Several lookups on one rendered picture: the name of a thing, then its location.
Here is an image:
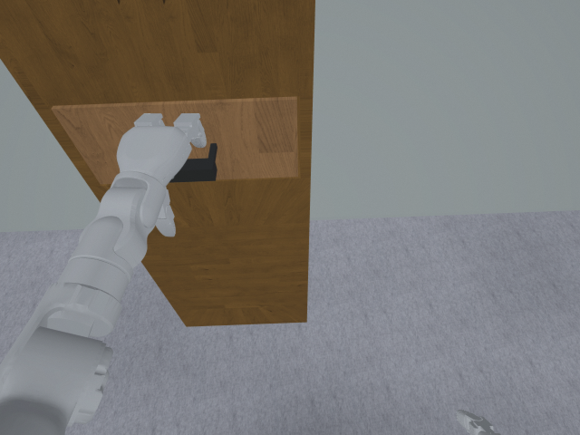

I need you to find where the right robot hand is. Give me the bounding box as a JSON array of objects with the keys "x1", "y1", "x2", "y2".
[{"x1": 456, "y1": 410, "x2": 501, "y2": 435}]

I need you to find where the handle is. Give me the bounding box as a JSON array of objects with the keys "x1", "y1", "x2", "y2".
[{"x1": 169, "y1": 143, "x2": 218, "y2": 183}]

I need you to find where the robot left forearm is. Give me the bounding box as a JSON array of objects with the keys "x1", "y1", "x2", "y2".
[{"x1": 0, "y1": 171, "x2": 166, "y2": 391}]

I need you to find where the cabinet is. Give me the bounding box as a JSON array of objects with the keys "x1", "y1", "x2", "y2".
[{"x1": 0, "y1": 0, "x2": 315, "y2": 327}]

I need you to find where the left robot hand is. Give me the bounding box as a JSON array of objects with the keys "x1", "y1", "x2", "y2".
[{"x1": 117, "y1": 113, "x2": 207, "y2": 237}]

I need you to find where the robot left upper arm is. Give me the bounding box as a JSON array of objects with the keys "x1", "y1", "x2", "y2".
[{"x1": 0, "y1": 326, "x2": 113, "y2": 435}]

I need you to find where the drawer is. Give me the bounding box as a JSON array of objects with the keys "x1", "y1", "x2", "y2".
[{"x1": 51, "y1": 96, "x2": 298, "y2": 184}]

